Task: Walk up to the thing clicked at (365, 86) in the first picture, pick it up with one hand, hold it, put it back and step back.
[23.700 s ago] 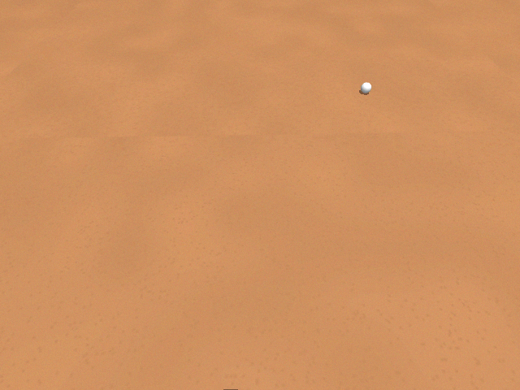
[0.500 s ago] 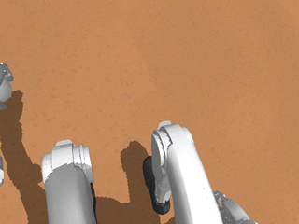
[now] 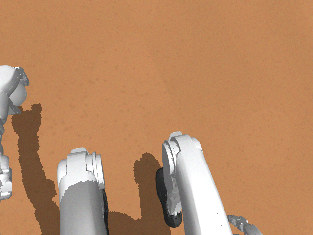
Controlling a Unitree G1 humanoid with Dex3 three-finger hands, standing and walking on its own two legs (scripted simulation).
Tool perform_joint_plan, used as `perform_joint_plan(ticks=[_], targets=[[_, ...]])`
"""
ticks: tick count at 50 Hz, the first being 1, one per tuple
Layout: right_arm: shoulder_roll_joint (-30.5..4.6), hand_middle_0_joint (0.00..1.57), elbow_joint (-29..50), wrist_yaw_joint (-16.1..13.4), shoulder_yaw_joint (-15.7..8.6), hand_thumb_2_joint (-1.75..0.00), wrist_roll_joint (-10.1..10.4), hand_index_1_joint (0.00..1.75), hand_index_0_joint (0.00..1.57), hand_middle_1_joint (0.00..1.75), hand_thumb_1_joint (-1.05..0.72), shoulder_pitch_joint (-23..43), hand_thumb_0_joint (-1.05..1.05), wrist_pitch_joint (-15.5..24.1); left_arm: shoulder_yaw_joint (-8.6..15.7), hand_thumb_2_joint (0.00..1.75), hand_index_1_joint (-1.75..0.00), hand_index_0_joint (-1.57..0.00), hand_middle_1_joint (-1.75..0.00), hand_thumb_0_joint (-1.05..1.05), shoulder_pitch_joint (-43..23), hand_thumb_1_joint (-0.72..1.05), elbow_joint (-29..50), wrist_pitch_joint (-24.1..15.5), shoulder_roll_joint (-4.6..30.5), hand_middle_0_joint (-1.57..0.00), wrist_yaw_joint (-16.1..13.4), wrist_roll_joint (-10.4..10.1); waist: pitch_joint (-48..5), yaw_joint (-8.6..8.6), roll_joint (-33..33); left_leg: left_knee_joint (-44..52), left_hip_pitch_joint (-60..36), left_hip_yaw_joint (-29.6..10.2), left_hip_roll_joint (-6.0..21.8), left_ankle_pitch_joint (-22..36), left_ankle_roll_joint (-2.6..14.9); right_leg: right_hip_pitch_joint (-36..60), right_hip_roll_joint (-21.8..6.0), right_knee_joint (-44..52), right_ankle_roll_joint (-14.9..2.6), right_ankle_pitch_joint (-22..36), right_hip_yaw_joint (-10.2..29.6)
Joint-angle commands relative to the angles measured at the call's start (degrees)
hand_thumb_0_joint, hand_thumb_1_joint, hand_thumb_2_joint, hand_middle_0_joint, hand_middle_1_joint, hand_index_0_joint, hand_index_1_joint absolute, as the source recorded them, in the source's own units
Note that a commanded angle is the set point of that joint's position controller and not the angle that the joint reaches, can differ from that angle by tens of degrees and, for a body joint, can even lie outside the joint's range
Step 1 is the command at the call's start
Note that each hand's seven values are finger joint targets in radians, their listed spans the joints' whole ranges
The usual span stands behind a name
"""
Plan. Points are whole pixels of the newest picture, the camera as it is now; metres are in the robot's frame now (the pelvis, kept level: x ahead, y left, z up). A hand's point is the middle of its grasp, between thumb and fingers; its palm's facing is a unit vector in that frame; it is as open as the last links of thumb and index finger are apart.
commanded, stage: lift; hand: left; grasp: from above
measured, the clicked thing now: (9, 93) +0.48 +0.32 -0.16
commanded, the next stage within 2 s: hold in 1.50 s
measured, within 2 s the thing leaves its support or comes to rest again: neither
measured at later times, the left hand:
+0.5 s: hand out of the picture +0.40 +0.31 +0.01, palm faces -0.43 -0.08 -0.90, open 9.1 cm
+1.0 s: hand out of the picture +0.35 +0.27 +0.21, palm faces -0.44 -0.11 -0.89, open 9.1 cm
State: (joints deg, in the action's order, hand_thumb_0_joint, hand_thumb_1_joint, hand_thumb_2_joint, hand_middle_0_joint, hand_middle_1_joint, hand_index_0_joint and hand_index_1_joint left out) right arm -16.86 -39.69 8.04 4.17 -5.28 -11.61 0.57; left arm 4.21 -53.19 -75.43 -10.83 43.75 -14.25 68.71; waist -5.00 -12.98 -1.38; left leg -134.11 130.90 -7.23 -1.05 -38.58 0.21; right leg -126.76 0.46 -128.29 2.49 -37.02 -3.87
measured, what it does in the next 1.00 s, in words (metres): rises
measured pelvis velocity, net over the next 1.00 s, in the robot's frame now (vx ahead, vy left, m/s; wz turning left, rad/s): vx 0.03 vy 0.00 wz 0.09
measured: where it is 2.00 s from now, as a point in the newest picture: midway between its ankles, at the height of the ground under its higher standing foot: (136, 217)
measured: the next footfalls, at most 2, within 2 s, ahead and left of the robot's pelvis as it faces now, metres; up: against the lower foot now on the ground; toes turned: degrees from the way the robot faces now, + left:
none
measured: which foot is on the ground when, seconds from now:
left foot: down 0.00-1.00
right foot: down 0.00-1.00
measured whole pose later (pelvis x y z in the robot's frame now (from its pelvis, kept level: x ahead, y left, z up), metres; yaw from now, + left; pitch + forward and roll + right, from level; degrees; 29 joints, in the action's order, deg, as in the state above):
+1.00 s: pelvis +0.03 +0.00 +0.29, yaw +5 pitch +20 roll -3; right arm -13.7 -40.5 -2.5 -0.6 2.5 -12.3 -0.2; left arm -7.4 -20.7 -44.3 -1.1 27.1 -5.4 56.9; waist -9.7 -4.2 -2.6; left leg -77.8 66.8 -2.0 1.3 -30.8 0.2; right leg -65.6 0.7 -74.6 1.5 -28.8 -0.3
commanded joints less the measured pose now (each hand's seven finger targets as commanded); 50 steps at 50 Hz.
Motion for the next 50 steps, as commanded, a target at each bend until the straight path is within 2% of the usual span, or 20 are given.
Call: perform_joint_plan(ticks=[1,2,5,6,12,14,18,22,25,28,29,32,34,36,38,40,43,46,49,50], targets=[[-14.4,0.20,1.2,-1.2,-6.7,-0.91,1.1,0.30,0.20,0.30,-0.92,-11.3,0.00,-0.3,2.7,0.71,-0.75,-0.98,-0.80,0.00,-16.0,0.62,14.3,1.4,16.4,-0.94,0.4,-2.0,-42.0,1.94,-18.0,18.5,-34.4,4.3,-0.6,11.3,1.08,20.6,0.9,13.8,-5.23,11.8,-3.7],[-13.5,0.20,1.5,-1.2,-6.6,-0.91,1.4,0.30,0.20,0.30,-0.92,-11.2,0.00,-0.5,1.7,0.71,-0.75,-0.97,-0.80,0.00,-16.2,0.60,16.3,1.3,14.5,-0.93,1.2,-2.7,-42.4,1.51,-17.8,19.4,-35.1,4.3,-0.4,11.6,1.14,21.8,1.0,14.2,-4.97,12.3,-3.6],[-13.3,0.20,1.8,-1.6,-7.4,-0.90,2.0,0.30,0.20,0.30,-0.92,-11.5,0.00,-1.0,2.4,0.74,-0.79,-0.97,-0.84,0.00,-13.4,0.60,18.5,1.6,14.6,-0.92,2.7,-3.7,-43.0,2.62,-16.0,20.8,-36.5,4.2,-0.4,11.7,1.37,23.3,0.9,16.1,-4.87,12.1,-3.2],[-13.1,0.20,2.1,-1.6,-7.4,-0.91,2.2,0.30,0.20,0.30,-0.92,-11.5,0.00,-1.1,1.7,0.75,-0.79,-0.96,-0.84,0.00,-13.0,0.59,19.7,1.6,13.0,-0.92,3.2,-4.3,-41.6,2.10,-15.7,21.5,-35.8,4.2,-0.5,11.1,1.48,23.6,0.8,17.1,-4.80,11.6,-3.0],[-12.3,0.20,4.3,-2.5,-8.3,-0.91,3.4,0.30,0.20,0.30,-0.92,-9.9,0.00,-1.6,0.3,0.76,-0.82,-0.94,-0.87,0.00,-7.8,0.58,26.9,1.6,10.4,-0.90,6.3,-6.9,-40.8,3.50,-13.2,27.4,-38.0,3.2,-0.1,5.4,1.82,26.4,1.1,21.5,-4.60,7.6,-2.5],[-12.1,0.20,4.7,-3.0,-8.5,-0.91,3.9,0.30,0.20,0.30,-0.92,-9.5,0.00,-1.7,0.8,0.77,-0.83,-0.93,-0.87,0.00,-5.6,0.55,29.8,1.8,10.7,-0.88,6.9,-7.7,-41.7,4.59,-12.9,29.5,-40.1,3.0,0.1,5.2,1.87,29.2,1.1,23.0,-4.36,8.0,-2.1],[-11.4,0.20,5.7,-4.1,-8.9,-0.90,4.6,0.30,0.20,0.30,-0.91,-8.4,0.00,-1.9,0.2,0.76,-0.83,-0.91,-0.89,0.00,-2.5,0.54,34.7,2.6,8.8,-0.86,7.3,-9.0,-42.7,5.26,-12.1,33.3,-44.8,2.6,0.2,6.3,1.65,32.5,1.1,26.0,-4.24,8.9,-1.7],[-10.7,0.20,6.2,-5.2,-9.3,-0.91,5.3,0.30,0.20,0.30,-0.92,-6.8,0.00,-2.1,0.8,0.76,-0.85,-0.89,-0.91,0.00,0.1,0.53,38.2,4.1,8.8,-0.84,6.8,-9.4,-41.8,5.96,-11.0,37.6,-49.1,2.6,0.4,5.9,1.63,36.9,1.2,30.4,-4.07,8.5,-1.2],[-9.7,0.20,6.3,-6.0,-9.1,-0.90,5.6,0.30,0.20,0.30,-0.91,-5.8,0.00,-2.0,-1.0,0.79,-0.86,-0.89,-0.92,0.00,2.1,0.53,39.9,5.3,6.0,-0.84,7.0,-10.4,-39.7,5.55,-10.2,40.8,-51.4,3.3,0.3,5.8,1.61,41.1,1.3,34.6,-3.88,8.2,-0.5],[-9.1,0.20,6.4,-6.8,-9.1,-0.90,6.1,0.30,0.20,0.30,-0.91,-4.8,0.00,-2.1,-1.2,0.79,-0.87,-0.89,-0.93,0.00,6.6,0.53,41.9,6.8,5.2,-0.84,7.2,-10.7,-40.7,6.86,-9.3,44.2,-56.4,4.0,0.4,9.1,1.47,46.9,1.3,38.5,-3.84,10.4,0.0],[-8.8,0.20,6.5,-7.1,-9.0,-0.90,6.2,0.30,0.20,0.30,-0.91,-4.7,0.00,-2.1,-2.4,0.80,-0.89,-0.89,-0.94,0.00,7.5,0.53,42.7,7.3,3.2,-0.83,7.4,-11.0,-39.8,6.55,-9.0,45.7,-57.6,4.0,0.5,9.2,1.44,48.1,1.3,40.1,-3.76,10.6,0.2],[-8.2,0.20,5.9,-7.9,-9.1,-0.90,6.5,0.30,0.20,0.30,-0.91,-3.5,0.00,-2.0,-3.1,0.81,-0.87,-0.89,-0.92,0.00,8.9,0.52,44.3,8.4,1.7,-0.84,7.8,-11.9,-36.7,6.45,-8.3,49.8,-61.3,3.9,1.0,9.5,1.33,51.2,1.3,44.0,-3.60,10.9,0.3],[-7.9,0.20,6.0,-8.4,-8.9,-0.90,6.9,0.30,0.20,0.30,-0.91,-3.0,0.00,-2.0,-2.5,0.79,-0.86,-0.87,-0.90,0.00,10.4,0.50,45.4,9.0,2.6,-0.83,7.8,-11.7,-35.2,7.12,-8.3,54.0,-64.0,3.4,1.1,7.2,1.15,54.5,1.4,46.9,-3.59,9.2,0.6],[-7.2,0.20,5.8,-9.0,-8.6,-0.90,7.1,0.30,0.20,0.30,-0.91,-2.3,0.00,-1.7,-4.1,0.80,-0.86,-0.88,-0.91,0.00,10.5,0.51,45.7,9.4,0.4,-0.83,7.8,-11.9,-33.3,6.86,-8.2,57.2,-67.2,3.4,1.2,6.1,1.05,57.2,1.7,50.0,-3.55,8.5,0.8],[-6.9,0.20,5.3,-9.5,-8.3,-0.90,7.3,0.30,0.20,0.30,-0.91,-1.8,0.00,-1.3,-3.9,0.80,-0.88,-0.85,-0.93,0.00,12.6,0.48,44.4,9.8,0.1,-0.81,7.6,-12.1,-30.9,7.24,-6.1,59.7,-68.8,3.4,1.3,6.1,1.06,60.1,1.8,52.9,-3.49,8.2,1.2],[-6.7,0.20,4.8,-10.1,-8.2,-0.90,7.5,0.30,0.20,0.30,-0.91,-2.2,0.00,-0.8,-5.3,0.79,-0.86,-0.87,-0.90,0.00,12.6,0.49,43.6,9.9,-1.9,-0.82,7.6,-12.1,-28.1,6.79,-6.3,62.5,-71.3,3.5,1.4,6.8,0.87,62.2,1.8,55.8,-3.55,8.7,1.7],[-6.2,0.20,4.7,-10.8,-8.2,-0.90,7.7,0.30,0.20,0.30,-0.91,-1.7,0.00,0.1,-6.0,0.78,-0.86,-0.86,-0.91,0.00,16.5,0.49,42.1,10.0,-3.0,-0.81,7.5,-12.1,-25.9,7.95,-4.2,66.4,-74.3,3.5,1.3,7.4,0.83,66.9,1.9,60.3,-3.59,8.5,2.2],[-5.8,0.20,4.2,-11.2,-8.2,-0.90,7.8,0.30,0.20,0.30,-0.91,-1.9,0.00,1.0,-7.6,0.78,-0.87,-0.85,-0.92,0.00,16.2,0.48,41.3,9.8,-5.1,-0.80,7.2,-12.0,-23.5,7.85,-3.5,69.6,-77.1,4.2,1.2,8.6,0.74,70.6,1.9,64.7,-3.63,9.0,3.2],[-5.7,0.20,3.9,-11.5,-8.3,-0.90,7.7,0.30,0.20,0.30,-0.91,-2.4,0.00,1.8,-7.0,0.76,-0.86,-0.85,-0.91,0.00,15.9,0.48,40.2,9.6,-5.1,-0.80,6.0,-11.8,-22.0,8.39,-4.0,73.4,-81.1,3.7,1.4,9.8,0.44,73.6,1.9,67.7,-3.56,10.4,3.2],[-5.5,0.20,3.8,-11.5,-8.3,-0.90,7.7,0.30,0.20,0.30,-0.91,-2.5,0.00,1.9,-8.0,0.75,-0.87,-0.85,-0.92,0.00,15.3,0.48,39.8,9.6,-6.0,-0.79,5.6,-11.6,-21.5,8.29,-3.8,74.4,-82.0,4.2,1.3,10.4,0.46,74.6,1.9,69.0,-3.64,10.9,3.4]])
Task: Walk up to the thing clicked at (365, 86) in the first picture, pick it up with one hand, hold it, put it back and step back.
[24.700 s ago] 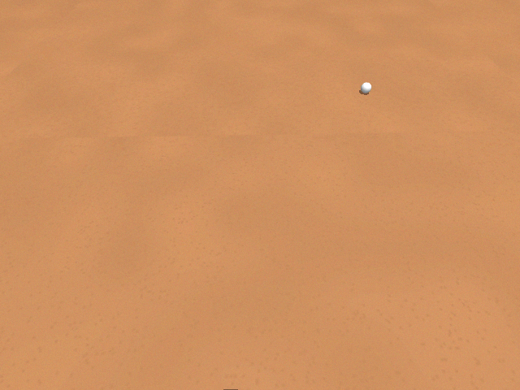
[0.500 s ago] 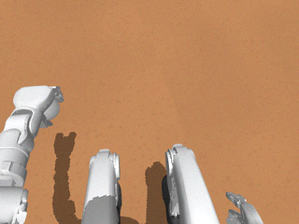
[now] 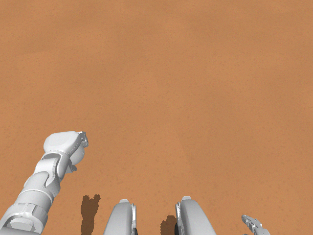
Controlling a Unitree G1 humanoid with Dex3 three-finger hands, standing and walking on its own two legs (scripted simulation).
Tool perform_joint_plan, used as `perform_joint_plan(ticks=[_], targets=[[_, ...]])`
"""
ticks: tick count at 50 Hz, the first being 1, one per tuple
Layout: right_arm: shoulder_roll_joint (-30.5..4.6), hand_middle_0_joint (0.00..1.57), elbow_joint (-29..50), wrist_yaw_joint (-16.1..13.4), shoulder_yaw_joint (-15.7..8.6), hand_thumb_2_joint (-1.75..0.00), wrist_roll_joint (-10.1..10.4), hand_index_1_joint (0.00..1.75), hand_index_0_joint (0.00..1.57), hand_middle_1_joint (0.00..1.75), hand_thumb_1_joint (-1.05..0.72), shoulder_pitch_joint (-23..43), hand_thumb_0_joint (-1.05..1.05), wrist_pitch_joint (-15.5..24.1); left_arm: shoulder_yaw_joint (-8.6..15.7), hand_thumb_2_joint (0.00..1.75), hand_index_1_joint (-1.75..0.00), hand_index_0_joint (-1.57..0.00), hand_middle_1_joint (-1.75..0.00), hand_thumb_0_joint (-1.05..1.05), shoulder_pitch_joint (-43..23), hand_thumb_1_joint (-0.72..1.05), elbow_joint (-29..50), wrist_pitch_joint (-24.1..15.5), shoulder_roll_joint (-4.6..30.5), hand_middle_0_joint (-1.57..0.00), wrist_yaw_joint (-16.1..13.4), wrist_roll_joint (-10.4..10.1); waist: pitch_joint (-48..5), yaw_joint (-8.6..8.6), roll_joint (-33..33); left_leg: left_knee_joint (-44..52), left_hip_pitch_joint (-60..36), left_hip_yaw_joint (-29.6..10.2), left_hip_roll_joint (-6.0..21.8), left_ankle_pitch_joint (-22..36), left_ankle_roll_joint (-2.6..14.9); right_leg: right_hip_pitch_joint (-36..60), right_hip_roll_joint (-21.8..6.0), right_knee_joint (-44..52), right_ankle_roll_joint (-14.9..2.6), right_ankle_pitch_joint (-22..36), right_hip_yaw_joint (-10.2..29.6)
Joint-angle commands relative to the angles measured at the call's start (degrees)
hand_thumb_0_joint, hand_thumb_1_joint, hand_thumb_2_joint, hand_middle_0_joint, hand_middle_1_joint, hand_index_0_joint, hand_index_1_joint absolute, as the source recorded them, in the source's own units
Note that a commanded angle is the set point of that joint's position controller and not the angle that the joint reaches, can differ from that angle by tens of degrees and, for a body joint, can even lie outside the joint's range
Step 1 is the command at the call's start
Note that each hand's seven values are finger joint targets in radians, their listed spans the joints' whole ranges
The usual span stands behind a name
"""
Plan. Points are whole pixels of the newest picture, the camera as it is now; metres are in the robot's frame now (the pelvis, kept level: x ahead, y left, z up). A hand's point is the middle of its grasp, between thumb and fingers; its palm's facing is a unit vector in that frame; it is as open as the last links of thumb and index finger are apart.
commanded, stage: lift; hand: left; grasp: from above
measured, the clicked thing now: (71, 152) +0.37 +0.25 -0.09
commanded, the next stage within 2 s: hold in 0.50 s
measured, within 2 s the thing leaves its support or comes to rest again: neither
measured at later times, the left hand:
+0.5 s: hand (70, 138) +0.36 +0.22 +0.01, palm faces -0.44 -0.08 -0.90, open 9.1 cm
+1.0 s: hand (63, 124) +0.37 +0.22 +0.06, palm faces -0.44 -0.06 -0.89, open 9.1 cm
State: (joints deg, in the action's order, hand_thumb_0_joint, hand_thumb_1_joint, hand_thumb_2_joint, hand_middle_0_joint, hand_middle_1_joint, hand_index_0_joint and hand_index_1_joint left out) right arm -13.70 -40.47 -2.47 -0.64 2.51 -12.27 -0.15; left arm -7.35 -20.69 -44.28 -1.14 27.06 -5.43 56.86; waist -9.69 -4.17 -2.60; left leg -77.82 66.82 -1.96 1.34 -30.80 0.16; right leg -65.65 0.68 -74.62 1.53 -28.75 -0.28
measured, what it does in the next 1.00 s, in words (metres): rises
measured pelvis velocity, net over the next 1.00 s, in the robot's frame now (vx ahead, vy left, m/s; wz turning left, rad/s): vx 0.06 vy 0.00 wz -0.01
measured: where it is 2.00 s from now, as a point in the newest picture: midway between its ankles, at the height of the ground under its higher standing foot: outside the picture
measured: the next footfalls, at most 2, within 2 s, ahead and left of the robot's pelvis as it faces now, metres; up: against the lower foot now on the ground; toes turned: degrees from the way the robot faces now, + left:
none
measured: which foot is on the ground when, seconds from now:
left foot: down 0.00-1.00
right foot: down 0.00-1.00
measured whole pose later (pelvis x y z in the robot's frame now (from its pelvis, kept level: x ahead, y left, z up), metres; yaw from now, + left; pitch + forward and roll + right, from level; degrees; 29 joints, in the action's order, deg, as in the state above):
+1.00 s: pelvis +0.06 +0.00 +0.12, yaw +0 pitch +6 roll +0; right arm -14.6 -40.8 -2.2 -2.5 3.2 -13.4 -2.1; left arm -12.2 -17.9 -44.6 1.1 22.0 -3.3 57.0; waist -4.2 -1.2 -2.2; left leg -37.9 24.3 1.0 0.9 -19.7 -0.1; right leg -25.0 -0.1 -37.5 1.1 -18.5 2.1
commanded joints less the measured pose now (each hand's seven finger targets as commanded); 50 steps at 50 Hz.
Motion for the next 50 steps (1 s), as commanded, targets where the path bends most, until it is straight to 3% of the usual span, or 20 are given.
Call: perform_joint_plan(ticks=[1,5,9,13,15,17,19,25,31,33,34,37,40,42,46,49,50], targets=[[-8.7,0.20,4.2,-1.0,-3.5,-0.90,-0.1,0.30,0.20,0.30,-0.91,-2.0,0.00,2.8,3.4,0.75,-0.85,-0.85,-0.90,0.00,-17.9,0.48,8.8,-0.1,10.3,-0.80,-3.6,0.4,-17.2,-0.49,-3.3,19.3,-19.9,-1.2,-1.0,3.4,0.32,14.6,1.6,16.3,-2.65,3.4,-0.1],[-8.5,0.20,3.6,-0.9,-3.8,-0.90,-0.2,0.30,0.20,0.30,-0.91,-3.1,0.00,3.0,1.9,0.78,-0.88,-0.86,-0.93,0.00,-17.5,0.50,6.4,0.5,8.2,-0.80,-5.0,0.7,-16.5,-0.19,-1.7,22.5,-25.0,-0.1,-1.2,9.0,0.21,20.2,1.8,20.4,-2.68,8.0,0.0],[-8.5,0.20,2.7,-0.9,-4.0,-0.90,-0.4,0.30,0.20,0.30,-0.91,-4.6,0.00,2.8,2.6,0.82,-0.88,-0.86,-0.92,0.00,-17.5,0.49,4.7,1.4,8.9,-0.82,-5.9,0.7,-16.1,0.26,-1.1,24.8,-28.6,0.9,-1.5,15.5,0.27,25.4,1.7,23.8,-2.46,13.7,0.3],[-8.5,0.20,2.8,-0.7,-4.1,-0.90,-0.4,0.30,0.20,0.30,-0.91,-4.5,0.00,2.3,1.5,0.81,-0.88,-0.85,-0.93,0.00,-15.9,0.48,2.3,2.4,7.0,-0.81,-6.1,0.6,-14.4,0.32,0.4,27.5,-32.0,1.4,-1.9,18.2,0.39,29.1,1.4,27.3,-2.17,16.7,0.8],[-8.6,0.20,2.9,-0.6,-4.3,-0.90,-0.5,0.30,0.20,0.30,-0.91,-4.7,0.00,2.3,1.8,0.80,-0.87,-0.83,-0.91,0.00,-17.8,0.46,5.5,2.4,7.5,-0.79,-6.0,0.4,-15.8,0.86,-0.5,28.8,-34.0,1.4,-2.0,19.9,0.32,31.6,1.3,28.5,-2.09,18.5,1.1],[-8.4,0.20,3.3,-0.5,-4.3,-0.90,-0.4,0.30,0.20,0.30,-0.91,-4.1,0.00,2.0,0.9,0.81,-0.86,-0.84,-0.90,0.00,-14.7,0.46,3.4,2.9,6.1,-0.80,-5.8,0.3,-13.1,0.86,1.0,30.5,-34.5,1.6,-2.2,19.3,0.51,32.9,1.1,30.6,-1.89,18.3,1.2],[-8.5,0.20,3.4,-0.4,-4.3,-0.90,-0.4,0.30,0.20,0.30,-0.91,-4.0,0.00,1.7,1.8,0.80,-0.86,-0.85,-0.90,0.00,-14.9,0.48,3.2,3.2,7.4,-0.81,-5.9,0.3,-12.7,1.11,1.5,31.9,-35.4,1.9,-2.3,19.7,0.51,34.9,1.0,32.2,-1.76,18.5,1.4],[-8.5,0.20,3.7,-0.5,-4.5,-0.90,-0.2,0.30,0.20,0.30,-0.91,-3.2,0.00,1.4,0.6,0.88,-0.91,-0.87,-0.95,0.00,-16.4,0.50,6.2,2.9,6.2,-0.83,-5.2,0.0,-12.1,1.06,0.6,35.9,-40.3,2.1,-2.3,20.9,0.32,37.9,1.0,35.7,-1.76,19.3,1.6],[-8.6,0.20,4.0,-0.5,-4.7,-0.90,0.1,0.30,0.20,0.30,-0.90,-2.3,0.00,1.3,0.1,0.84,-0.89,-0.85,-0.94,0.00,-16.6,0.49,7.8,2.8,6.0,-0.80,-4.7,0.0,-11.5,1.65,0.3,38.9,-44.8,2.0,-2.3,24.2,-0.07,41.0,1.1,38.0,-1.80,21.8,1.4],[-8.8,0.20,3.9,-0.5,-4.8,-0.90,0.1,0.30,0.20,0.30,-0.90,-2.1,0.00,1.1,0.0,0.81,-0.88,-0.87,-0.93,0.00,-15.3,0.51,7.1,2.8,6.5,-0.81,-4.1,0.4,-11.1,1.91,1.6,39.4,-45.5,2.3,-2.3,26.3,0.09,42.2,1.1,38.6,-1.74,23.9,1.2],[-8.9,0.20,4.0,-0.5,-4.8,-0.90,0.2,0.30,0.20,0.30,-0.90,-2.3,0.00,1.1,-0.4,0.82,-0.88,-0.87,-0.93,0.00,-16.6,0.52,7.5,2.7,5.8,-0.82,-3.7,0.3,-10.7,1.19,1.4,39.8,-45.8,2.5,-2.3,26.3,0.08,42.1,1.2,38.8,-1.77,24.1,1.5],[-8.9,0.20,4.2,-0.4,-4.9,-0.90,0.4,0.30,0.20,0.30,-0.90,-1.5,0.00,1.0,-0.1,0.83,-0.89,-0.86,-0.95,0.00,-15.6,0.50,7.6,2.5,6.4,-0.80,-2.8,0.1,-10.6,1.99,0.7,41.3,-48.3,2.3,-2.2,27.5,-0.23,43.3,1.3,39.6,-1.96,24.1,1.1],[-8.9,0.20,4.3,-0.3,-4.8,-0.90,0.5,0.30,0.20,0.30,-0.90,-1.7,0.00,0.8,-0.8,0.84,-0.89,-0.86,-0.95,0.00,-15.1,0.51,7.3,2.6,5.4,-0.81,-1.8,0.3,-10.2,1.60,2.4,41.6,-48.9,2.6,-2.2,30.7,0.05,44.8,1.4,39.8,-1.78,27.7,1.2],[-8.9,0.20,4.4,-0.3,-4.9,-0.90,0.4,0.30,0.20,0.30,-0.90,-1.4,0.00,0.6,0.0,0.86,-0.90,-0.85,-0.96,0.00,-15.5,0.50,9.0,2.4,6.7,-0.79,-1.2,0.1,-10.7,2.31,0.8,41.9,-50.0,2.8,-2.3,32.4,-0.02,45.8,1.3,40.3,-1.81,29.1,1.2],[-8.9,0.20,5.7,-0.2,-4.7,-0.90,0.7,0.30,0.20,0.30,-0.90,-0.6,0.00,0.2,-0.7,0.86,-0.91,-0.87,-0.96,0.00,-14.7,0.53,9.2,2.3,5.8,-0.82,0.2,0.1,-8.1,2.38,2.1,43.6,-50.0,2.9,-2.3,30.4,0.12,46.1,1.3,41.7,-1.83,27.4,1.3],[-8.8,0.20,6.3,-0.2,-4.7,-0.90,0.5,0.30,0.20,0.30,-0.90,0.3,0.00,-0.1,-0.3,0.87,-0.91,-0.87,-0.97,0.00,-15.1,0.52,11.3,2.2,6.9,-0.81,0.8,0.2,-9.6,3.34,1.6,44.5,-51.2,3.0,-2.4,31.3,0.23,48.0,1.2,42.3,-1.83,28.3,1.3],[-8.8,0.20,6.6,-0.2,-4.6,-0.90,0.7,0.30,0.20,0.30,-0.90,0.5,0.00,-0.2,-0.7,0.86,-0.90,-0.86,-0.96,0.00,-14.8,0.52,11.2,2.2,6.3,-0.81,1.2,0.4,-9.5,2.81,1.6,44.5,-51.7,3.3,-2.4,32.0,0.35,48.0,1.2,42.3,-1.77,29.2,1.4]])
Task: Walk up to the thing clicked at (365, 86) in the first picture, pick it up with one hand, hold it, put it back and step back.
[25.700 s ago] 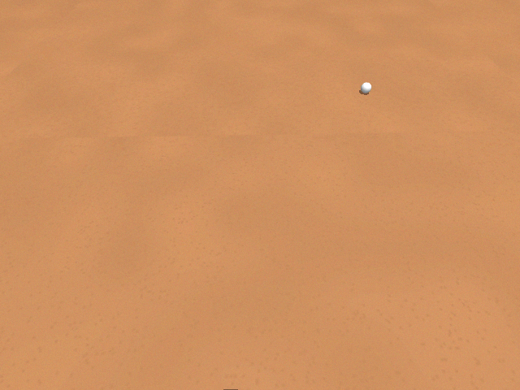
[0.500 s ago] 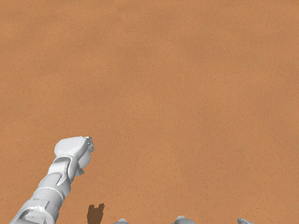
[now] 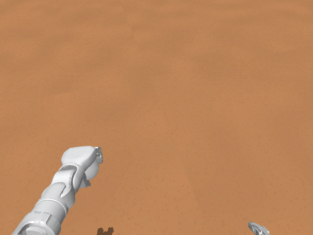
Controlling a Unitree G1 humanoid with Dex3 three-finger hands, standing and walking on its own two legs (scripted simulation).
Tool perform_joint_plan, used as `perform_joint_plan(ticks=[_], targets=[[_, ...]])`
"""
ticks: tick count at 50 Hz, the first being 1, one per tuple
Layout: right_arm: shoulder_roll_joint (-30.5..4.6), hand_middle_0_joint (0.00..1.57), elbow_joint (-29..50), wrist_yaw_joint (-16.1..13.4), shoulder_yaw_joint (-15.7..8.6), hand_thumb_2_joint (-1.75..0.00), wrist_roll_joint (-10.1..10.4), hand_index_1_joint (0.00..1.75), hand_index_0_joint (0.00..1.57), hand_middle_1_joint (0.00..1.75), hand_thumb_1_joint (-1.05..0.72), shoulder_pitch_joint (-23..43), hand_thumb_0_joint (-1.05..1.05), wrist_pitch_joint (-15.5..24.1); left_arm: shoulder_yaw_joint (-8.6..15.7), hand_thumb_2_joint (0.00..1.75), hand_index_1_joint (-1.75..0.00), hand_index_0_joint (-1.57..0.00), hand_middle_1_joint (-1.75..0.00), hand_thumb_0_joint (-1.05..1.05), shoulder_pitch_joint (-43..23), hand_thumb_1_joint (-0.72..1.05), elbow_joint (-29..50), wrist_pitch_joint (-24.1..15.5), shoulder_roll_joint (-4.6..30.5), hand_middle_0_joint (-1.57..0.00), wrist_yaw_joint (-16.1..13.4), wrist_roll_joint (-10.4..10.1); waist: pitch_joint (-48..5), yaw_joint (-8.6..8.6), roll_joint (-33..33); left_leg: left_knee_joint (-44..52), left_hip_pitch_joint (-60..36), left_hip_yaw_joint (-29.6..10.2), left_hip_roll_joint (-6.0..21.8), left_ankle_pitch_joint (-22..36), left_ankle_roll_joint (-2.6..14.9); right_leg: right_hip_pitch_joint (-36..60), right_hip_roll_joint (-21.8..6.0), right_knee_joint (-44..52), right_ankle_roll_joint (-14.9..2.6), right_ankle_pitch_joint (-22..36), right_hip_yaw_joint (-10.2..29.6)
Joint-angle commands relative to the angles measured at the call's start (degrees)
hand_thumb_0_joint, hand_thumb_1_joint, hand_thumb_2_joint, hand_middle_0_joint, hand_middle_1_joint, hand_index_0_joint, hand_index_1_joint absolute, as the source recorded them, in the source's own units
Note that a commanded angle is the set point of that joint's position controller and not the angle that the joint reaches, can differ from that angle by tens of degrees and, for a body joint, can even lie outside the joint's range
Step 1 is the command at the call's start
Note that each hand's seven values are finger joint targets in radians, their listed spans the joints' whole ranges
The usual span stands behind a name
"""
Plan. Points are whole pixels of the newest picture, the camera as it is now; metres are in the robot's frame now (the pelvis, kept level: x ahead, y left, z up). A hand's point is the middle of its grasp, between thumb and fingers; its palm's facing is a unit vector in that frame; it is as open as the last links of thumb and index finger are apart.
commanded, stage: hold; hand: left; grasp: from above
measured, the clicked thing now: (86, 168) +0.33 +0.23 -0.07
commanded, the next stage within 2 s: crouch in 1.50 s
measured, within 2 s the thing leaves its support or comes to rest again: neither
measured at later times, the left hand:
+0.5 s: hand (82, 177) +0.28 +0.22 -0.03, palm faces -0.44 -0.05 -0.90, open 9.2 cm
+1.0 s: hand (80, 179) +0.27 +0.21 -0.01, palm faces -0.43 -0.05 -0.90, open 9.1 cm
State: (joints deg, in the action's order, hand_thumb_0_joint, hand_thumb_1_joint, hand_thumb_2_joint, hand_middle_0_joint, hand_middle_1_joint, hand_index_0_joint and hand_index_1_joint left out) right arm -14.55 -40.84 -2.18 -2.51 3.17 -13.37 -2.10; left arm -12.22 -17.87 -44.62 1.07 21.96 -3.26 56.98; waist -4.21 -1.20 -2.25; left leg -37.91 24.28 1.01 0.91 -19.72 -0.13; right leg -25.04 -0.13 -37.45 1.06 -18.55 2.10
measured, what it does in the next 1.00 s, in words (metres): stands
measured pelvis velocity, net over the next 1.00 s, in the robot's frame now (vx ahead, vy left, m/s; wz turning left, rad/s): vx -0.02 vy -0.01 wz -0.01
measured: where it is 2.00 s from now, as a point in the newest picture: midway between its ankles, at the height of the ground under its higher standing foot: outside the picture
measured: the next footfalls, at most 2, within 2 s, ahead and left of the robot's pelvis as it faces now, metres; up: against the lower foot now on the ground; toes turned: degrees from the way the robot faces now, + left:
none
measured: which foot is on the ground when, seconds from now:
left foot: down 0.00-1.00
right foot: down 0.00-1.00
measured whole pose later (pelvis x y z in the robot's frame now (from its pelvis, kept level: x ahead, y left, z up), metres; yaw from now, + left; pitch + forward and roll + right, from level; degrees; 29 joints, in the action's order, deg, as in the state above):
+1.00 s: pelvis -0.02 -0.01 +0.01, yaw +0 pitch +0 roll +1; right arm -14.8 -39.1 -3.6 -0.8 4.0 -10.0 -3.2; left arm -12.7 -14.2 -35.8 -0.5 23.2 2.7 55.7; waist -0.9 0.6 -3.2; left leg -28.5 15.1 1.5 1.0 -13.6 -0.6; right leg -16.8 -0.1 -29.7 0.6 -13.2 2.5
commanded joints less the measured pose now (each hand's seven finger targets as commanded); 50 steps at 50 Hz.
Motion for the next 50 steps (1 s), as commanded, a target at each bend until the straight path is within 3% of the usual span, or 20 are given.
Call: perform_joint_plan(ticks=[1,6,8,11,13,25,34,35,40,48,49,50], targets=[[-7.9,0.20,6.7,-0.6,-2.7,-0.90,0.0,0.30,0.20,0.30,-0.90,1.4,0.00,1.7,4.4,0.87,-0.90,-0.86,-0.96,0.00,-18.0,0.51,12.3,-0.2,11.8,-0.80,-0.7,0.2,-14.9,-0.10,1.1,4.5,-9.1,0.2,-1.9,21.4,0.68,7.5,1.9,5.3,-1.22,19.7,-0.9],[-7.7,0.20,7.1,-0.7,-2.6,-0.90,0.0,0.30,0.20,0.30,-0.90,2.3,0.00,1.5,4.0,0.85,-0.91,-0.86,-0.98,0.00,-17.7,0.52,13.3,-0.3,11.2,-0.80,-0.1,0.3,-13.7,0.16,1.1,6.4,-10.5,0.0,-1.6,20.7,0.51,7.9,2.2,6.3,-1.53,18.2,-1.2],[-7.9,0.20,7.4,-0.7,-2.6,-0.90,0.2,0.30,0.20,0.30,-0.90,2.6,0.00,1.4,5.1,0.86,-0.92,-0.86,-0.98,0.00,-19.3,0.53,16.1,-0.5,12.9,-0.80,-0.1,0.0,-14.4,0.77,0.2,6.8,-11.2,0.3,-1.6,20.3,0.50,8.7,2.1,6.9,-1.56,17.6,-1.1],[-7.9,0.20,7.7,-0.7,-2.4,-0.90,0.2,0.30,0.20,0.30,-0.90,3.3,0.00,1.4,3.6,0.86,-0.92,-0.87,-0.99,0.00,-17.8,0.54,14.6,-0.1,11.0,-0.81,0.6,-0.3,-12.1,0.13,1.6,7.8,-10.6,0.2,-1.5,18.7,0.65,8.3,2.2,7.8,-1.50,16.2,-1.1],[-8.0,0.20,8.0,-0.8,-2.3,-0.90,0.2,0.30,0.20,0.30,-0.90,3.8,0.00,1.3,4.1,0.86,-0.91,-0.87,-0.97,0.00,-15.7,0.54,13.1,0.0,11.6,-0.81,1.0,-0.5,-11.0,0.50,1.4,8.5,-10.5,0.3,-1.4,17.3,0.64,8.6,2.2,8.5,-1.58,14.5,-1.3],[-7.7,0.20,8.3,-1.0,-1.8,-0.90,0.3,0.30,0.20,0.30,-0.90,5.6,0.00,1.4,5.3,0.86,-0.93,-0.81,-0.99,0.00,-17.6,0.46,17.0,-0.5,13.0,-0.76,1.2,-0.3,-11.4,1.06,0.4,10.6,-12.8,0.6,-1.6,15.0,0.66,9.7,1.8,10.6,-1.55,12.2,-0.9],[-7.5,0.20,9.0,-1.3,-1.3,-0.90,0.4,0.30,0.20,0.30,-0.91,7.1,0.00,1.6,4.5,0.83,-0.93,-0.81,-0.99,0.00,-16.5,0.46,18.4,-0.9,12.4,-0.75,2.8,-0.9,-10.2,1.06,1.8,11.5,-13.3,0.8,-1.8,13.9,1.02,10.4,1.6,12.1,-1.23,11.3,-0.7],[-7.3,0.20,9.1,-1.4,-1.3,-0.90,0.5,0.30,0.20,0.30,-0.91,7.7,0.00,1.6,5.1,0.83,-0.93,-0.81,-1.00,0.00,-16.5,0.46,18.3,-0.9,13.0,-0.75,2.7,-1.0,-9.9,1.83,1.5,12.0,-13.2,0.7,-1.7,13.5,0.85,10.7,1.7,12.2,-1.41,10.5,-1.0],[-7.3,0.20,9.6,-1.5,-1.0,-0.90,0.6,0.30,0.20,0.30,-0.91,8.3,0.00,1.7,4.2,0.84,-0.93,-0.83,-1.00,0.00,-16.0,0.48,18.5,-1.0,12.2,-0.76,3.4,-1.3,-8.8,1.14,2.6,12.5,-13.3,0.9,-1.7,12.4,1.18,10.5,1.5,13.0,-1.21,9.7,-0.7],[-7.1,0.20,9.7,-1.9,-0.7,-0.90,0.6,0.30,0.20,0.30,-0.91,9.2,0.00,1.5,6.5,0.79,-0.90,-0.82,-0.97,0.00,-16.3,0.46,20.6,-1.5,14.6,-0.75,3.8,-1.4,-9.2,2.10,2.0,13.1,-13.9,1.1,-1.9,11.6,1.19,11.1,1.5,13.8,-1.17,8.6,-0.6],[-6.9,0.20,9.6,-2.0,-0.7,-0.90,0.6,0.30,0.20,0.30,-0.91,9.4,0.00,1.5,6.3,0.81,-0.90,-0.82,-0.96,0.00,-15.0,0.46,19.1,-1.4,14.2,-0.76,3.9,-1.3,-8.2,2.05,2.1,13.3,-13.7,1.1,-1.9,11.5,1.21,11.1,1.5,13.9,-1.21,8.3,-0.7],[-6.8,0.20,9.8,-1.9,-0.7,-0.90,0.6,0.30,0.20,0.30,-0.91,9.2,0.00,1.5,4.6,0.81,-0.90,-0.81,-0.96,0.00,-16.2,0.46,20.6,-1.5,12.5,-0.75,4.1,-1.3,-9.3,1.28,1.5,13.2,-14.8,1.2,-1.9,12.5,1.20,11.0,1.4,13.6,-1.26,9.7,-0.6]])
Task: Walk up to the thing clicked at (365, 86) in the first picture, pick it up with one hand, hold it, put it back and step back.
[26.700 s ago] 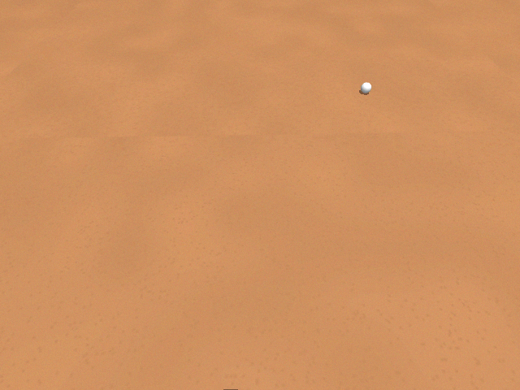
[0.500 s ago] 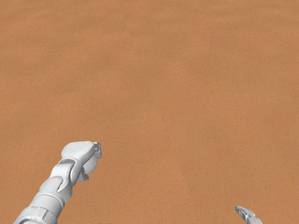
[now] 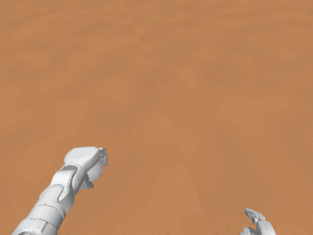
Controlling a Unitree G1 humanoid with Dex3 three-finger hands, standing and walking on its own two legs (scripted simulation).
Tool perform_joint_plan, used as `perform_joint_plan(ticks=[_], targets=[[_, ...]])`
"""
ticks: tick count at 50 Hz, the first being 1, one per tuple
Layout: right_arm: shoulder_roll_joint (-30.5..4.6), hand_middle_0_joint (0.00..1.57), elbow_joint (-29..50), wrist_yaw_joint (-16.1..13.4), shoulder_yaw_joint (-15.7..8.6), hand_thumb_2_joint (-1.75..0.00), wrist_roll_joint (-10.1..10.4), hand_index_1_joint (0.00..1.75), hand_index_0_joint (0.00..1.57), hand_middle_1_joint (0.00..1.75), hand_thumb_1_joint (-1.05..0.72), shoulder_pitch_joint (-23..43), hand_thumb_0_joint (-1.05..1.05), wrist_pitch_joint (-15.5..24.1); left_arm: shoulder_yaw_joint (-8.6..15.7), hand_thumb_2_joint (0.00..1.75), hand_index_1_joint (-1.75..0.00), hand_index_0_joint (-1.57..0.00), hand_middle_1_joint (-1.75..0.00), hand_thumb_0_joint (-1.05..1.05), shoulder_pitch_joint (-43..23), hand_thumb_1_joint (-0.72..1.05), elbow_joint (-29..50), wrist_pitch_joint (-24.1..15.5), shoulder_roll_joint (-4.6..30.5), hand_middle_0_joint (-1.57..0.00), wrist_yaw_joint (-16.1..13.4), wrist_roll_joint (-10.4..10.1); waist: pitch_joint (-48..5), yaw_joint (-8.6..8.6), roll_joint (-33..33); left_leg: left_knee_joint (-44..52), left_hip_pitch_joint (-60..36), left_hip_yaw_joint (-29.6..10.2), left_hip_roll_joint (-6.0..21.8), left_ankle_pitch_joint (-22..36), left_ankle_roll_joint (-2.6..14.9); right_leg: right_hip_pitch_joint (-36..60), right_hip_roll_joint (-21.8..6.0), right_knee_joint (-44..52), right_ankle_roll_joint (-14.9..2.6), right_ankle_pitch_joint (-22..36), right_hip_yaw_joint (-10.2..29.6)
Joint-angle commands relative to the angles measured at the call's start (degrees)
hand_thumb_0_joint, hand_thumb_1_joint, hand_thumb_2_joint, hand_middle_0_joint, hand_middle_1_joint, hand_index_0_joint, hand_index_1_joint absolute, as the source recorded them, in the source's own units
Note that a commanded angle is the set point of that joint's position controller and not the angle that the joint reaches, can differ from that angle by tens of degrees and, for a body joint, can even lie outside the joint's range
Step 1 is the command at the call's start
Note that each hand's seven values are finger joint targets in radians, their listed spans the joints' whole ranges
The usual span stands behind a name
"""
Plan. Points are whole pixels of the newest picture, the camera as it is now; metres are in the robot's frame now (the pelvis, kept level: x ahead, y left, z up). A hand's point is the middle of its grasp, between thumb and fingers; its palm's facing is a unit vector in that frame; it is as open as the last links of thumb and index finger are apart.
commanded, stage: hold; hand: left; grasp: from above
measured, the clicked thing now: (90, 169) +0.31 +0.22 -0.04
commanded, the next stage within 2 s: crouch in 0.50 s
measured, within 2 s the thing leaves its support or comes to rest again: neither
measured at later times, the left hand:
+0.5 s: hand (87, 171) +0.30 +0.22 -0.03, palm faces -0.43 -0.05 -0.90, open 9.1 cm
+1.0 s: hand (91, 182) +0.30 +0.23 -0.10, palm faces -0.45 -0.02 -0.89, open 9.1 cm
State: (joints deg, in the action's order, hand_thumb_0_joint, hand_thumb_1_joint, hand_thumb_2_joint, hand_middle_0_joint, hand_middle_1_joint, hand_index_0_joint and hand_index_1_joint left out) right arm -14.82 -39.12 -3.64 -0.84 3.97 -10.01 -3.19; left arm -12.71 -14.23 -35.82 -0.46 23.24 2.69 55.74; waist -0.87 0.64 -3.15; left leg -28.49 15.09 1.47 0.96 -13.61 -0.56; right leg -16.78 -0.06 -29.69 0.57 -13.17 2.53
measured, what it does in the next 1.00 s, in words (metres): stands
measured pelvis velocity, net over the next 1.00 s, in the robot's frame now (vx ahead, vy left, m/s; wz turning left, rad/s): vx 0.00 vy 0.00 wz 0.02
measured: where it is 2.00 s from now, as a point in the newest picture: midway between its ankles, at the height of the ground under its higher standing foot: outside the picture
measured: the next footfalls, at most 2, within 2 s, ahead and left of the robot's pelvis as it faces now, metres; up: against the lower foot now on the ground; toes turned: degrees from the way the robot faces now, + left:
none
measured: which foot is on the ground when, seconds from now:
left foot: down 0.00-1.00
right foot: down 0.00-1.00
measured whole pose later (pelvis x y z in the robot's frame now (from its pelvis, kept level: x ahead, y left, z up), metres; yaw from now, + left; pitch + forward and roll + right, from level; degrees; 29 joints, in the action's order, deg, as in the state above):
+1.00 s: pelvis +0.00 +0.00 -0.02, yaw +1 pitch +7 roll +0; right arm -14.6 -39.9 -2.0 -2.0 2.3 -10.2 -3.2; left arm -11.9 -20.0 -51.6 -2.8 21.6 -9.5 61.6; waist -2.5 -1.1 -0.6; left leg -39.5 28.4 0.2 0.7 -17.8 -0.6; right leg -29.2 -0.2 -39.8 0.6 -17.3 1.4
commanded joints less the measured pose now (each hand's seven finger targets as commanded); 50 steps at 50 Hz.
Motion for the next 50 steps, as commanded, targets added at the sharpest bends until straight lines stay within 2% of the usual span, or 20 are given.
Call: perform_joint_plan(ticks=[1,3,6,7,10,15,19,21,25,27,29,30,31,35,39,43,45,47,49,50], targets=[[-6.6,0.20,7.7,-0.5,-2.4,-0.90,-0.1,0.30,0.20,0.30,-0.91,6.0,0.00,2.6,5.1,0.81,-0.90,-0.80,-0.97,0.00,-20.2,0.44,11.1,0.0,11.4,-0.74,-1.9,-0.1,-12.5,-0.29,2.9,3.7,-5.4,0.6,-1.9,7.0,1.61,2.7,1.5,5.8,-0.70,4.7,-1.2],[-6.8,0.20,7.4,-0.6,-2.5,-0.90,-0.1,0.30,0.20,0.30,-0.91,5.6,0.00,2.6,6.2,0.79,-0.89,-0.80,-0.96,0.00,-19.4,0.44,10.9,-0.2,12.3,-0.74,-2.2,-0.1,-12.9,0.08,2.4,3.7,-5.7,0.6,-2.0,7.6,1.47,3.2,1.5,5.6,-0.86,5.2,-1.3],[-6.6,0.20,7.3,-0.6,-2.5,-0.90,-0.1,0.30,0.20,0.30,-0.91,5.5,0.00,2.6,5.4,0.80,-0.89,-0.80,-0.96,0.00,-20.6,0.43,12.4,-0.1,11.9,-0.73,-2.3,0.3,-14.3,0.06,2.0,3.6,-6.6,0.6,-1.8,9.7,1.33,3.4,1.7,5.2,-0.94,7.2,-1.5],[-6.6,0.20,7.4,-0.6,-2.6,-0.90,0.0,0.30,0.20,0.30,-0.91,5.6,0.00,2.5,6.3,0.80,-0.90,-0.82,-0.96,0.00,-18.4,0.46,10.7,0.3,12.2,-0.75,-2.5,0.2,-13.3,0.42,1.6,3.6,-6.3,0.8,-2.0,9.5,1.29,3.4,1.6,5.5,-0.98,6.8,-1.4],[-6.5,0.20,7.6,-0.5,-2.5,-0.90,0.1,0.30,0.20,0.30,-0.91,6.0,0.00,2.4,4.8,0.79,-0.89,-0.83,-0.96,0.00,-18.6,0.48,11.2,0.5,10.8,-0.77,-2.3,0.0,-12.3,0.05,3.6,4.0,-5.7,0.8,-1.9,8.4,1.53,3.2,1.6,6.0,-0.80,6.0,-1.6],[-6.5,0.20,7.6,-0.6,-2.6,-0.90,0.1,0.30,0.20,0.30,-0.91,5.7,0.00,2.2,5.8,0.78,-0.88,-0.82,-0.94,0.00,-20.9,0.46,12.7,0.4,12.3,-0.75,-2.6,0.4,-14.0,-0.06,2.3,3.5,-6.8,1.0,-2.2,9.4,1.63,3.4,1.3,6.0,-0.66,7.2,-1.2],[-6.5,0.20,7.3,-0.6,-2.5,-0.90,0.0,0.30,0.20,0.30,-0.91,5.9,0.00,2.3,6.6,0.78,-0.87,-0.82,-0.93,0.00,-19.5,0.45,10.5,0.4,12.6,-0.76,-3.1,0.4,-12.6,0.27,2.1,4.1,-5.9,0.7,-2.0,8.6,1.35,3.4,1.6,6.0,-1.02,5.9,-1.5],[-6.6,0.20,7.3,-0.5,-2.7,-0.90,0.0,0.30,0.20,0.30,-0.91,5.6,0.00,2.2,5.2,0.78,-0.87,-0.81,-0.94,0.00,-19.1,0.44,10.6,0.3,11.1,-0.75,-3.0,0.4,-12.7,-0.21,2.0,4.3,-6.2,0.3,-1.5,8.7,1.24,3.4,1.8,5.5,-1.18,6.2,-1.7],[-6.5,0.20,7.2,-0.5,-2.9,-0.90,0.0,0.30,0.20,0.30,-0.91,5.1,0.00,2.2,5.6,0.80,-0.89,-0.81,-0.95,0.00,-21.8,0.45,12.2,0.2,12.1,-0.75,-2.9,0.5,-14.8,-0.04,1.3,3.6,-7.2,0.7,-1.9,11.6,1.36,4.2,1.6,5.4,-0.98,9.2,-1.6],[-6.6,0.20,7.2,-0.5,-3.0,-0.90,0.1,0.30,0.20,0.30,-0.91,5.0,0.00,2.2,5.4,0.79,-0.89,-0.83,-0.96,0.00,-18.2,0.47,10.7,0.6,11.0,-0.76,-2.6,0.3,-14.7,0.40,2.6,3.5,-7.3,0.9,-2.0,12.6,1.43,5.0,1.5,5.6,-0.90,10.2,-1.6],[-6.7,0.20,7.1,-0.5,-2.9,-0.90,0.1,0.30,0.20,0.30,-0.91,4.9,0.00,2.2,5.0,0.78,-0.88,-0.83,-0.95,0.00,-19.7,0.48,10.9,0.7,11.0,-0.77,-2.6,0.0,-13.7,-0.14,2.8,3.8,-7.1,0.8,-1.7,12.1,1.38,4.5,1.8,5.6,-0.98,9.6,-1.9],[-6.8,0.20,7.1,-0.5,-3.0,-0.91,0.1,0.30,0.20,0.30,-0.93,4.9,0.00,2.2,5.5,0.70,-0.89,-0.87,-0.99,0.00,-17.9,0.53,9.7,0.8,11.2,-0.78,-2.5,0.2,-13.1,0.21,2.7,4.0,-6.6,0.7,-1.7,11.9,1.33,4.6,1.7,5.7,-1.08,9.4,-1.9],[-6.9,0.20,7.3,-0.5,-3.1,-0.90,0.0,0.30,0.20,0.30,-0.88,4.8,0.00,2.2,5.9,0.72,-0.87,-0.79,-0.95,0.00,-19.3,0.45,11.7,0.6,11.9,-0.70,-2.6,0.1,-13.9,0.20,1.9,4.1,-7.1,0.7,-1.6,11.9,1.26,4.7,1.7,5.5,-1.18,9.5,-1.9],[-6.6,0.20,7.8,-0.4,-2.9,-0.90,0.2,0.30,0.20,0.30,-0.89,5.1,0.00,1.9,4.7,0.81,-0.92,-0.78,-0.99,0.00,-16.2,0.43,9.3,0.6,9.6,-0.72,-2.8,0.3,-11.3,-0.08,4.7,3.7,-5.7,0.8,-2.0,10.9,1.53,3.5,1.5,6.0,-0.87,8.7,-1.8],[-6.7,0.20,7.3,-0.2,-2.9,-0.90,-0.2,0.30,0.20,0.30,-0.89,3.9,0.00,1.5,5.1,0.79,-0.90,-0.78,-0.96,0.00,-16.1,0.42,5.3,-0.4,9.6,-0.72,-5.1,1.6,-9.5,-0.89,5.4,2.9,-3.8,0.6,-1.9,9.0,1.50,1.4,1.5,5.1,-0.98,6.8,-1.9],[-6.9,0.20,5.9,0.4,-3.5,-0.90,-1.0,0.30,0.20,0.30,-0.90,2.4,0.00,1.3,5.4,0.78,-0.90,-0.78,-0.96,0.00,-18.9,0.42,-0.4,-1.4,8.8,-0.72,-10.4,3.6,-9.8,-2.21,5.0,-0.8,0.0,0.7,-2.2,6.9,1.25,-2.6,1.2,1.9,-1.00,5.3,-1.7],[-7.4,0.20,4.5,0.7,-3.9,-0.90,-1.5,0.30,0.20,0.30,-0.90,0.7,0.00,1.3,5.7,0.78,-0.90,-0.78,-0.96,0.00,-23.6,0.41,-2.4,-1.9,9.9,-0.72,-12.9,4.7,-12.3,-2.89,4.8,-4.3,2.7,0.5,-2.1,7.1,1.16,-5.6,1.3,-1.2,-0.98,5.8,-1.8],[-7.5,0.20,3.4,1.1,-4.3,-0.90,-2.0,0.30,0.20,0.30,-0.90,-0.9,0.00,1.4,5.0,0.78,-0.91,-0.79,-0.98,0.00,-25.8,0.42,-6.8,-2.2,8.6,-0.72,-15.0,6.0,-14.2,-4.34,4.1,-9.5,6.9,0.8,-2.3,6.7,1.12,-9.9,1.1,-5.5,-0.94,6.1,-1.6],[-7.8,0.20,2.8,1.6,-4.9,-0.90,-2.5,0.30,0.20,0.30,-0.90,-2.7,0.00,1.8,4.8,0.79,-0.92,-0.78,-0.99,0.00,-26.7,0.41,-11.4,-2.8,7.6,-0.72,-17.3,7.3,-16.3,-4.88,4.9,-15.4,13.2,0.7,-2.3,5.0,0.89,-14.8,1.1,-11.2,-1.05,4.7,-1.7],[-7.8,0.20,2.8,1.7,-5.2,-0.90,-2.8,0.30,0.20,0.30,-0.90,-3.1,0.00,2.0,5.6,0.79,-0.91,-0.77,-0.98,0.00,-29.1,0.40,-11.4,-3.3,8.5,-0.71,-18.6,8.1,-18.4,-4.57,2.6,-18.7,15.8,0.7,-2.3,4.1,0.74,-18.4,1.1,-14.1,-1.33,3.9,-1.7]])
